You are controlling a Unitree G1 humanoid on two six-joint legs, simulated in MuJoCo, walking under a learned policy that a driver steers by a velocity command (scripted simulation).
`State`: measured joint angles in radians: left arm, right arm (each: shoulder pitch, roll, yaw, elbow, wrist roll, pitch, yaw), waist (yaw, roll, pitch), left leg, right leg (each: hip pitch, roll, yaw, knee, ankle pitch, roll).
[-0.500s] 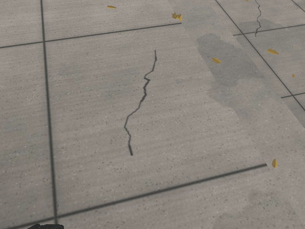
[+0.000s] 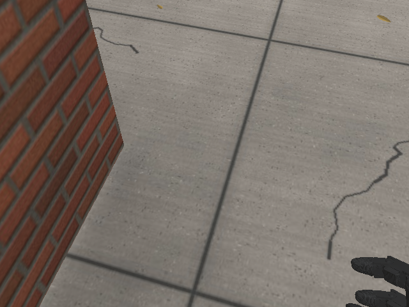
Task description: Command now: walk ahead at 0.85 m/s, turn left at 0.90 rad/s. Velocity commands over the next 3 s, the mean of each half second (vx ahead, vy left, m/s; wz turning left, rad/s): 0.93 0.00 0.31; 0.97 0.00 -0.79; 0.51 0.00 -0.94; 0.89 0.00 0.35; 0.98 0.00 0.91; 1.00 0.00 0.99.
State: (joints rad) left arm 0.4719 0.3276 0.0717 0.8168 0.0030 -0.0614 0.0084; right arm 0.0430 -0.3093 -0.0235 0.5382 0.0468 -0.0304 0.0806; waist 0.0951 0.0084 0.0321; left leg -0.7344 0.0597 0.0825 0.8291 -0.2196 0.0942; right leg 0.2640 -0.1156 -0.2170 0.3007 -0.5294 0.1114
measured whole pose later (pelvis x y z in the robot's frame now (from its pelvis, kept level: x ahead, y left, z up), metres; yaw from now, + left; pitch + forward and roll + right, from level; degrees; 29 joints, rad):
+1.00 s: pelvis +0.93 +0.15 +0.03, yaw -20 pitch +0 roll +2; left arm 0.45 0.26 0.04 0.73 -0.04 0.02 -0.01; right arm 0.13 -0.26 -0.06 0.61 0.02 -0.12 -0.02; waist 0.04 -0.05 0.05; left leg -0.38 0.00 -0.03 0.60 -0.21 -0.05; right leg -0.28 0.10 0.15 1.32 -0.44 -0.06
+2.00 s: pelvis +1.60 -0.12 +0.05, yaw -33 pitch +2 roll -1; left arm 0.16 0.26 0.03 0.61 0.01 -0.14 -0.02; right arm 0.48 -0.26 -0.02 0.77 0.02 -0.09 0.04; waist -0.06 0.00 0.01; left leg -0.15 -0.11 -0.09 0.43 -0.30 0.11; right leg -0.57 -0.02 0.08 1.06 -0.27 -0.01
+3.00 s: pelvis +2.47 -0.27 +0.04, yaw +25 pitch -1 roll -1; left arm -0.03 0.31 0.03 0.57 0.01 -0.14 -0.03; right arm 0.42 -0.27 -0.06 0.73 0.04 -0.06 -0.01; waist -0.12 -0.03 0.06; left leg -0.08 -0.17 -0.22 0.52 -0.39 0.12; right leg -0.65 -0.06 0.21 0.60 0.14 0.04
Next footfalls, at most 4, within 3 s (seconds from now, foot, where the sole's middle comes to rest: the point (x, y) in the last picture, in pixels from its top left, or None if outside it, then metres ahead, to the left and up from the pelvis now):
0.02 left None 0.20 0.11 -0.73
0.50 right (212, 225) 0.69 0.07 -0.73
0.90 left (173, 133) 1.08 0.26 -0.73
1.30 right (259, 109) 1.24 -0.08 -0.73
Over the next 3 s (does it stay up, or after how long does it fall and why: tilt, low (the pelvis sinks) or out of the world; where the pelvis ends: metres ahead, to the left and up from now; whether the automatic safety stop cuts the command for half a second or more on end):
stays up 2.47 -0.27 0.04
